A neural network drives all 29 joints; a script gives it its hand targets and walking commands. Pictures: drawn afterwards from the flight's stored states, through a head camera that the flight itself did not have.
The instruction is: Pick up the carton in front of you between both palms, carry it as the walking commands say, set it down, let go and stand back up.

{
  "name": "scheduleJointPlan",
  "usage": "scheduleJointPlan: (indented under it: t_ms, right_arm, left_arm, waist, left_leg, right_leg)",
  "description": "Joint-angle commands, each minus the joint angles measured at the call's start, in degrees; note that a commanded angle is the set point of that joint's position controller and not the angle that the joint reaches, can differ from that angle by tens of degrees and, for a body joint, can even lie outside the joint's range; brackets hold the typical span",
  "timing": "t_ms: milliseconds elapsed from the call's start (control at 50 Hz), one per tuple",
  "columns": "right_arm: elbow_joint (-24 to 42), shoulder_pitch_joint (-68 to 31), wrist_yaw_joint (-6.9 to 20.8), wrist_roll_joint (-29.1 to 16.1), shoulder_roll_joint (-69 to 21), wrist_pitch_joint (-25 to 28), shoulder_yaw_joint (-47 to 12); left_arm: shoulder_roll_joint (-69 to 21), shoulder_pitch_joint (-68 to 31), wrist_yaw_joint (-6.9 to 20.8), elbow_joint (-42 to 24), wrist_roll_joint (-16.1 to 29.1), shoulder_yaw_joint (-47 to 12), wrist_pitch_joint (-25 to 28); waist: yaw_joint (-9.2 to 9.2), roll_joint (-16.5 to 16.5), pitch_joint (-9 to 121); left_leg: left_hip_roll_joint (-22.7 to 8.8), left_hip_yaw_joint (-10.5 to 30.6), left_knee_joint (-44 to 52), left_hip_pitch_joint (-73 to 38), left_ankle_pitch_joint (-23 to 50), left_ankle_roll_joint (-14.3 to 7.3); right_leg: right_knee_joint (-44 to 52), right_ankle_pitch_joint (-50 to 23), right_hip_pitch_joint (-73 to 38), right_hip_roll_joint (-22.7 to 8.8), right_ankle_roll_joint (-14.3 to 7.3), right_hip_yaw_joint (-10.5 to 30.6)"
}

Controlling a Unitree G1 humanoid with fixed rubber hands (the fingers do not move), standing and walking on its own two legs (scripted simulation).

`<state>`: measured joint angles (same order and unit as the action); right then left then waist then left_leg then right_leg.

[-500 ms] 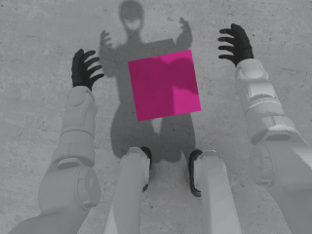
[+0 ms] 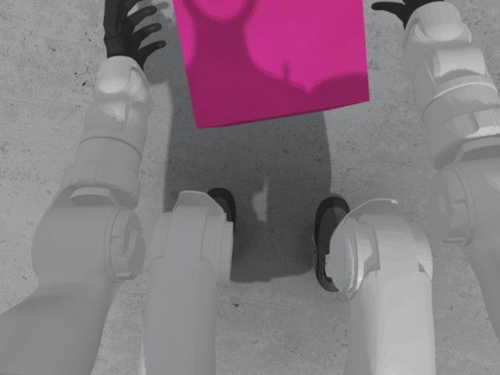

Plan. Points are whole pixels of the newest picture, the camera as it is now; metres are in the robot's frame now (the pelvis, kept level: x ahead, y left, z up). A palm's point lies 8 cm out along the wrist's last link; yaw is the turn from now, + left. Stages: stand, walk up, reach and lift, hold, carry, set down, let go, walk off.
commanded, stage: reach and lift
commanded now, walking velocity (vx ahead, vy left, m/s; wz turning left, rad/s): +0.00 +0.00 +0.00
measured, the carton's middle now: (269, 51) +0.52 +0.01 -0.27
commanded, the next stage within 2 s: none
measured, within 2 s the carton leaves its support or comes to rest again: leaves its support in 0.86 s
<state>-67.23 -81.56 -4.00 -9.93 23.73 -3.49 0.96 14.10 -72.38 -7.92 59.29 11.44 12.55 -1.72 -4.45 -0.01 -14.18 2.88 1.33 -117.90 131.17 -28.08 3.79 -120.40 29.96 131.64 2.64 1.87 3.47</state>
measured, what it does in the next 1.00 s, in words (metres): stands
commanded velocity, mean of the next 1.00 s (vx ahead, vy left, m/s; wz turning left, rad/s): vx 0.00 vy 0.00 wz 0.00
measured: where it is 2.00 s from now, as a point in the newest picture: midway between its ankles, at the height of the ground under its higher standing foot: (272, 254)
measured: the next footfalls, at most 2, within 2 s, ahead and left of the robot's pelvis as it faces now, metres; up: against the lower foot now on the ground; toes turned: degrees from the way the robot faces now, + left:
none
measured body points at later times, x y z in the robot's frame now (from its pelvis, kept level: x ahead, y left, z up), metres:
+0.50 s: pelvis +0.01 +0.00 -0.02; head +0.37 -0.02 +0.24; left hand +0.52 +0.19 -0.20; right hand +0.56 -0.15 -0.21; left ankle +0.13 +0.13 -0.36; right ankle +0.12 -0.12 -0.36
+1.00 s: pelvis +0.01 +0.00 -0.02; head +0.35 -0.03 +0.27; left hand +0.53 +0.17 -0.16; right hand +0.56 -0.14 -0.18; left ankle +0.13 +0.13 -0.36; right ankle +0.12 -0.13 -0.36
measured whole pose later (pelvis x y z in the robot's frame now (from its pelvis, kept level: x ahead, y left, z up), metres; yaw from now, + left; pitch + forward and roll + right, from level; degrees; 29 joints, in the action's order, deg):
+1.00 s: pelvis +0.01 +0.00 -0.02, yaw +0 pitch +39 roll +3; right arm -60.3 -77.2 -8.1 -6.1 15.8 -8.2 2.0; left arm 8.0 -69.7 -11.2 51.5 9.2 17.0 -7.4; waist -4.1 1.1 -10.6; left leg 4.3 2.8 -124.1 131.9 -31.5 5.5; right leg -126.5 33.1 132.5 4.0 1.8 3.2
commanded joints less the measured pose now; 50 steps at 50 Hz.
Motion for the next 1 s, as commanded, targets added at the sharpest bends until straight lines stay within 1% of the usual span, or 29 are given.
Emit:
scheduleJointPlan:
  t_ms: [0,20,40,60,80,120,180,220,260,300,400,460,520,580,600,620,660,680,720,760,820,900,940,980]
  right_arm:
    - [3.65,-16.27,-0.28,-1.37,7.48,2.40,-0.64]
    - [4.26,-16.94,-0.41,-1.85,7.99,2.78,-1.19]
    - [4.93,-17.76,-0.56,-2.05,8.29,3.06,-1.93]
    - [5.82,-18.56,-0.72,-2.06,8.45,3.28,-2.35]
    - [6.93,-19.18,-0.76,-2.33,8.08,3.51,-2.95]
    - [7.31,-19.01,-0.54,-2.92,7.66,3.66,-3.81]
    - [8.23,-17.72,-0.41,-3.07,7.11,3.53,-4.15]
    - [7.23,-15.30,-0.52,-2.94,5.57,3.29,-4.34]
    - [5.16,-13.07,-0.49,-2.40,4.32,3.12,-3.86]
    - [4.69,-12.13,-0.45,-1.94,3.65,3.22,-3.30]
    - [4.38,-12.49,-0.93,-1.62,3.57,3.78,-2.66]
    - [4.78,-14.27,-1.13,-2.23,1.69,4.00,-3.94]
    - [4.92,-17.21,-1.08,-2.62,-2.44,4.22,-5.79]
    - [3.84,-18.39,-1.54,-0.37,-3.58,4.28,-4.64]
    - [3.88,-18.99,-1.29,0.01,-5.73,4.19,-5.28]
    - [4.61,-21.58,-0.10,-0.42,-13.36,4.05,-7.62]
    - [4.10,-27.18,2.95,-0.46,-28.88,3.59,-10.65]
    - [4.07,-29.43,4.67,0.33,-36.02,3.18,-11.13]
    - [4.01,-30.19,7.51,2.84,-46.01,1.98,-9.54]
    - [5.26,-29.66,9.12,3.98,-51.79,1.10,-8.24]
    - [9.82,-29.28,10.35,3.24,-58.13,0.27,-8.54]
    - [18.71,-30.19,10.06,0.76,-64.37,-1.11,-12.44]
    - [23.16,-29.34,9.75,0.20,-67.61,-2.44,-14.32]
    - [27.02,-27.45,9.61,0.43,-70.77,-4.22,-15.75]
  left_arm:
    - [8.04,-13.76,-0.39,-3.33,1.09,-0.58,2.25]
    - [8.39,-14.41,-0.58,-3.70,1.55,-0.87,2.56]
    - [8.63,-15.17,-0.72,-4.38,1.99,-0.84,2.79]
    - [7.95,-15.33,-0.77,-4.64,3.00,-1.39,2.97]
    - [6.74,-15.35,-0.65,-4.01,4.40,-2.86,3.06]
    - [5.56,-14.47,-0.42,-1.64,5.58,-4.23,2.94]
    - [5.26,-12.39,-0.87,-2.39,5.74,-4.10,3.04]
    - [5.15,-10.51,-1.12,-1.61,5.43,-3.97,3.22]
    - [5.02,-9.21,-1.11,-0.17,4.45,-3.24,3.37]
    - [4.73,-9.03,-1.07,-0.68,3.42,-2.62,3.64]
    - [4.07,-10.31,-1.08,-1.73,3.00,-2.87,4.06]
    - [2.30,-12.25,-1.00,-2.80,4.17,-4.85,4.07]
    - [-1.75,-15.35,-0.96,-2.94,5.40,-7.41,4.15]
    - [-4.17,-16.13,-1.35,-0.46,3.86,-5.85,4.15]
    - [-6.03,-16.44,-1.26,0.15,2.99,-5.63,4.10]
    - [-12.56,-19.91,-0.09,-1.23,3.01,-8.00,4.11]
    - [-26.89,-27.77,3.16,-1.62,1.99,-10.86,3.62]
    - [-33.60,-31.28,5.04,-2.37,0.94,-11.53,2.93]
    - [-42.70,-36.35,8.35,-4.99,-0.96,-11.31,1.21]
    - [-47.09,-38.00,10.58,-6.91,-2.15,-10.94,-0.16]
    - [-52.91,-37.91,12.32,-10.04,-2.19,-11.85,-1.72]
    - [-59.60,-35.91,12.78,-15.68,0.06,-15.52,-3.74]
    - [-62.17,-35.58,12.77,-20.03,0.87,-18.43,-5.23]
    - [-63.48,-35.99,12.87,-25.39,0.93,-21.03,-6.76]
  waist:
    - [-1.51,-3.66,64.79]
    - [-1.74,-3.84,65.93]
    - [-2.21,-4.74,66.46]
    - [-1.82,-5.60,66.63]
    - [-0.93,-6.09,66.12]
    - [-0.19,-6.55,65.49]
    - [-0.64,-7.27,68.02]
    - [-0.96,-7.77,68.43]
    - [-1.15,-7.27,64.93]
    - [-1.31,-6.39,63.28]
    - [-0.72,-4.91,62.43]
    - [-0.28,-4.92,62.45]
    - [0.16,-5.27,62.00]
    - [0.91,-5.21,60.49]
    - [0.57,-5.26,60.00]
    - [0.13,-5.34,60.31]
    - [0.55,-5.46,60.94]
    - [0.72,-5.58,60.47]
    - [1.01,-5.79,59.71]
    - [1.02,-5.93,59.86]
    - [0.22,-5.22,64.11]
    - [-0.57,-5.95,78.10]
    - [-0.42,-6.44,85.91]
    - [-0.30,-6.86,92.51]
  left_leg:
    - [-2.06,-4.97,6.35,-33.96,11.25,0.33]
    - [-2.01,-5.02,5.76,-34.11,11.99,0.29]
    - [-1.86,-5.04,5.43,-33.22,12.50,0.30]
    - [-1.65,-4.80,5.21,-33.61,13.33,0.27]
    - [-1.48,-4.50,4.73,-34.20,14.47,0.17]
    - [-1.39,-4.36,3.43,-34.04,16.43,0.18]
    - [-0.83,-4.91,2.82,-34.51,18.32,0.10]
    - [-0.57,-5.25,2.73,-33.79,18.68,-0.01]
    - [-0.60,-5.33,2.83,-31.36,17.67,0.02]
    - [-0.64,-5.38,2.97,-30.37,17.26,0.02]
    - [-0.61,-5.35,3.23,-29.94,16.56,0.21]
    - [-0.37,-5.41,3.67,-29.86,15.66,0.28]
    - [0.30,-5.37,4.21,-30.20,14.48,0.19]
    - [1.03,-5.21,4.34,-30.67,13.01,0.39]
    - [1.30,-5.20,4.38,-31.30,12.71,0.24]
    - [1.99,-5.20,4.40,-31.37,12.82,-0.15]
    - [2.81,-5.19,3.63,-30.20,13.51,-0.50]
    - [3.31,-5.37,3.28,-29.40,13.23,-0.39]
    - [4.27,-6.03,2.71,-27.79,12.28,0.04]
    - [4.80,-6.38,2.48,-27.20,12.22,-0.23]
    - [5.09,-6.89,1.68,-29.19,16.52,-0.54]
    - [5.36,-7.91,0.84,-35.08,22.58,-0.16]
    - [5.39,-8.69,1.25,-37.39,23.59,0.21]
    - [5.71,-9.37,2.34,-38.92,22.89,0.28]
  right_leg:
    - [7.53,-7.24,-32.95,-2.18,-0.88,-2.77]
    - [6.85,-7.93,-33.90,-2.30,-0.95,-2.71]
    - [6.29,-8.52,-35.09,-2.47,-0.98,-2.59]
    - [5.78,-9.15,-35.25,-2.41,-0.84,-2.94]
    - [5.37,-10.00,-34.56,-2.26,-0.80,-3.37]
    - [4.37,-12.44,-35.23,-2.24,-0.84,-3.46]
    - [3.57,-15.18,-38.44,-2.05,-0.71,-3.56]
    - [3.51,-16.44,-39.44,-1.75,-0.56,-3.48]
    - [3.79,-15.80,-37.19,-1.60,-0.47,-3.07]
    - [4.20,-15.25,-35.53,-1.45,-0.46,-2.72]
    - [5.03,-14.28,-33.60,-1.26,-0.68,-2.45]
    - [5.65,-13.42,-33.80,-1.15,-0.98,-2.43]
    - [6.30,-12.12,-34.03,-0.77,-1.37,-2.52]
    - [6.97,-10.30,-33.46,-0.43,-1.21,-2.63]
    - [7.17,-9.61,-33.16,-0.15,-1.12,-2.74]
    - [7.19,-9.61,-33.43,0.41,-1.28,-2.80]
    - [6.51,-10.94,-32.36,1.48,-1.72,-2.94]
    - [6.16,-10.81,-31.50,2.05,-1.80,-3.28]
    - [5.56,-10.61,-30.07,2.96,-1.97,-3.96]
    - [5.02,-11.16,-28.91,3.60,-2.12,-4.83]
    - [4.01,-15.36,-30.09,4.30,-2.34,-5.52]
    - [3.26,-22.19,-39.03,5.10,-1.93,-6.38]
    - [4.00,-24.36,-44.59,5.43,-1.57,-6.76]
    - [5.34,-24.77,-48.84,5.83,-1.20,-7.12]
